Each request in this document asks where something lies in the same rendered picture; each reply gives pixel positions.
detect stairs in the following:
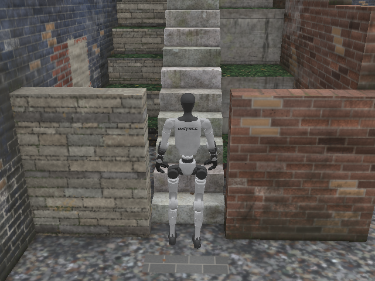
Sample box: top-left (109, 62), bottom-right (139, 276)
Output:
top-left (151, 0), bottom-right (225, 224)

